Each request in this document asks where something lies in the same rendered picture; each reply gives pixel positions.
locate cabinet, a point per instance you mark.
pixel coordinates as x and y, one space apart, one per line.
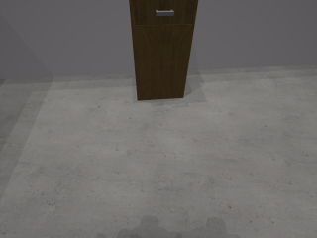
161 57

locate handle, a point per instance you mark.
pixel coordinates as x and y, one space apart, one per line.
165 13

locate drawer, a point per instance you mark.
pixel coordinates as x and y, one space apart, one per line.
145 12

